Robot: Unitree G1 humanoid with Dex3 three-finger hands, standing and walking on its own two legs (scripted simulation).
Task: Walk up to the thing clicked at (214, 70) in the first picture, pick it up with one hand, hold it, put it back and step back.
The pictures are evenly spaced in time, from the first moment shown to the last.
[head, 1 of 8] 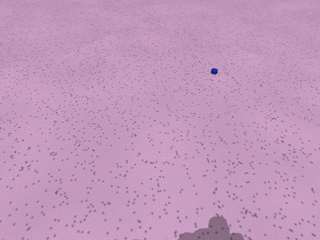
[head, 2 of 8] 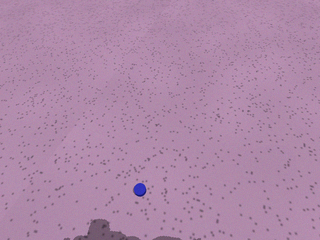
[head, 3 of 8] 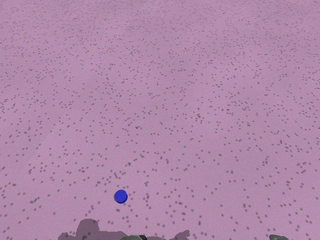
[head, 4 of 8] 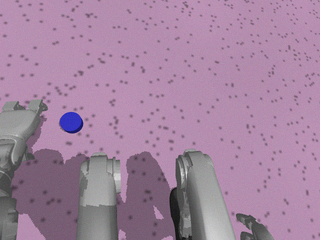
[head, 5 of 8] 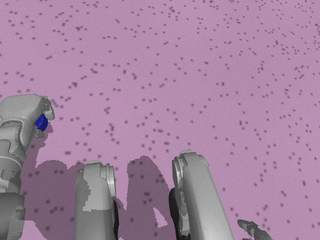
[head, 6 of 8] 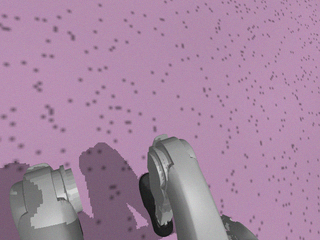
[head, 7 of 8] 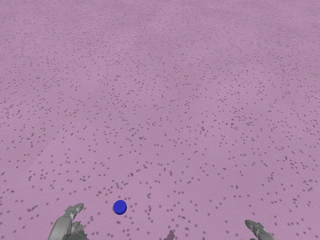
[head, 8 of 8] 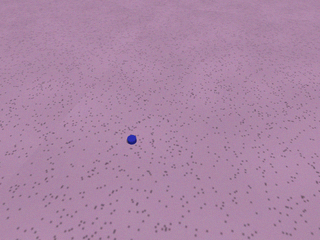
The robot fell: no
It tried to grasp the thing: yes
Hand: left
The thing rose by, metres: 0.69
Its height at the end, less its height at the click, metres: +0.00
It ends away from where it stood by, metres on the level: 0.01
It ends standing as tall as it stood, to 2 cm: yes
